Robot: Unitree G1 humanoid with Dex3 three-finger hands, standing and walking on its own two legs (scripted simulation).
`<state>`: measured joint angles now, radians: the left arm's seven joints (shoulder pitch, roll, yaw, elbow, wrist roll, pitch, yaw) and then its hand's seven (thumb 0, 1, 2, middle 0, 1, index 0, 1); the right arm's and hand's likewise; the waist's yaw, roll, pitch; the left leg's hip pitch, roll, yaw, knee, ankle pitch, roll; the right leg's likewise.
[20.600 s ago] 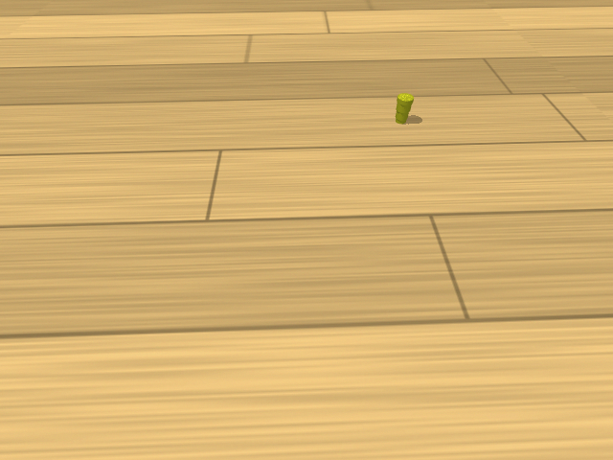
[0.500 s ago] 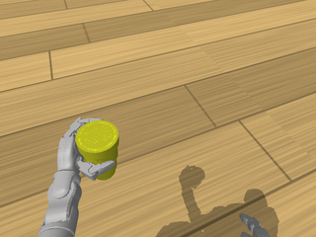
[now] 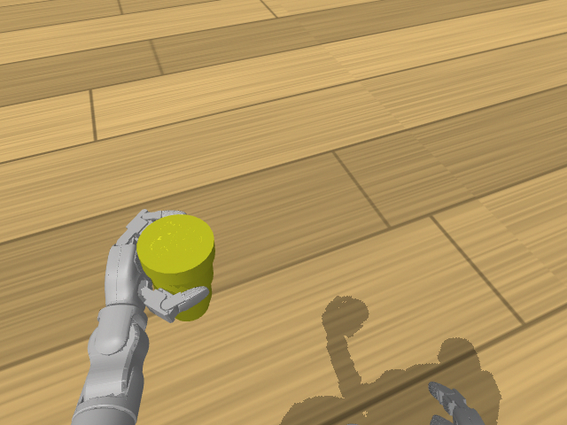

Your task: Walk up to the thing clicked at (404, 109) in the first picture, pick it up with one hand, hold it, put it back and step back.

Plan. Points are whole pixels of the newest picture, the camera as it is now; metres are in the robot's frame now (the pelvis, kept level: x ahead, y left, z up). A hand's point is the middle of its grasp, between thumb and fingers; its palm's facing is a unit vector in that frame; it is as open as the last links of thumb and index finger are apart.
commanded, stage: hold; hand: left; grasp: from the side
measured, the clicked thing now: (183, 275) +0.32 +0.16 +0.03
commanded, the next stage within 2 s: crouch in 1.16 s
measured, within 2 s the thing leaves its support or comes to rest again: neither
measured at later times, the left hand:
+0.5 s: hand (175, 265) +0.32 +0.16 +0.06, palm faces +0.10 -1.00 +0.01, open 12.1 cm
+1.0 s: hand (172, 264) +0.32 +0.17 +0.07, palm faces +0.10 -0.99 +0.00, open 12.1 cm
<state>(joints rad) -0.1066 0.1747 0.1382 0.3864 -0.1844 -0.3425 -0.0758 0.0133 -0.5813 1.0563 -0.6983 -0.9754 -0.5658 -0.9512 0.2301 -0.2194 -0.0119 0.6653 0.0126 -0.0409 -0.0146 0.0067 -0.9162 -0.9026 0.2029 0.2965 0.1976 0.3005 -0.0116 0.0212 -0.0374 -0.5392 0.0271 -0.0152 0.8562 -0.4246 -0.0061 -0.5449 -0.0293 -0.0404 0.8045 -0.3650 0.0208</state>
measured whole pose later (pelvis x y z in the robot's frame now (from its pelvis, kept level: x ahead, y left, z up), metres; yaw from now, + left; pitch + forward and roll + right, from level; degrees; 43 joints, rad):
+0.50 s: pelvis +0.00 +0.00 +0.00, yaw +0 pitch +6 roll -1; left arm -0.10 0.17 0.14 0.38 -0.18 -0.35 -0.07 0.01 -0.58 1.06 -0.70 -0.98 -0.56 -0.96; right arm 0.22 -0.22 -0.01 0.66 0.01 -0.05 -0.02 0.01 -0.92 -0.90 0.20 0.30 0.20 0.30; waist -0.02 0.02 -0.04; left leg -0.54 0.03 -0.02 0.85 -0.42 -0.01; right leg -0.54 -0.03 -0.05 0.80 -0.36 0.02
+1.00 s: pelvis +0.00 +0.00 +0.00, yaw +0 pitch +6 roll -1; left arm -0.11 0.18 0.14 0.37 -0.18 -0.35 -0.06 0.01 -0.59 1.06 -0.70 -0.98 -0.57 -0.95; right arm 0.23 -0.22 -0.01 0.66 0.01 -0.05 -0.02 0.01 -0.92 -0.91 0.20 0.30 0.20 0.30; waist -0.01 0.02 -0.04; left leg -0.53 0.03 -0.02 0.86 -0.42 -0.01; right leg -0.54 -0.03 -0.04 0.81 -0.36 0.02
